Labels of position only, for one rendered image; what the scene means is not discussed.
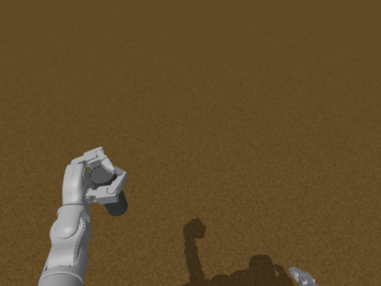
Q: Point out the can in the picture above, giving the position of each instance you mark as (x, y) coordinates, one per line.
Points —
(100, 177)

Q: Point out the left robot hand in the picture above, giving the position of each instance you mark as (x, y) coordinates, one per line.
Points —
(78, 187)

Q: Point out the left robot arm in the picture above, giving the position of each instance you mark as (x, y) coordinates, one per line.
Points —
(68, 258)

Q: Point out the right robot hand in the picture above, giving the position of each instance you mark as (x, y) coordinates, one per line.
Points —
(303, 278)

